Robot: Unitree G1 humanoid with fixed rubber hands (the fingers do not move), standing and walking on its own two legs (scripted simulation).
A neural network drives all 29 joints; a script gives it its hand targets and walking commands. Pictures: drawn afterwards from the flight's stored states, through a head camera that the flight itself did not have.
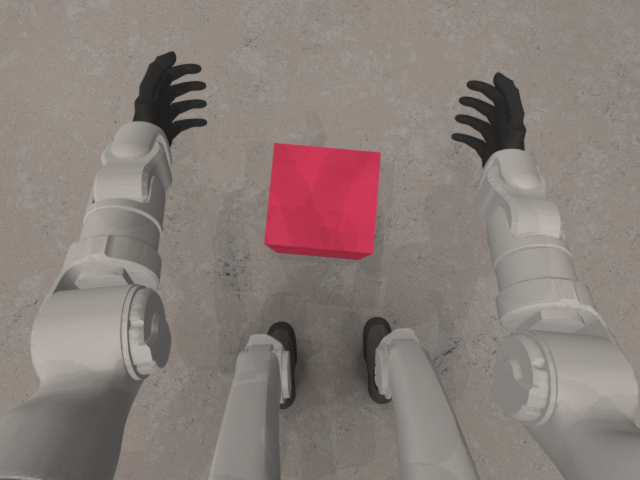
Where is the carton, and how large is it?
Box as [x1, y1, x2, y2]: [264, 143, 380, 259]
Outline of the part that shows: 274,143 264,243 277,252 354,259 358,259 372,253 380,152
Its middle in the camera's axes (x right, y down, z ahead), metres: +0.01 -0.07 +0.88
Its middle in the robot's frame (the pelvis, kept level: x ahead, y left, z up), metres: +0.49 +0.00 -0.52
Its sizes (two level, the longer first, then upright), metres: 0.210 0.200 0.250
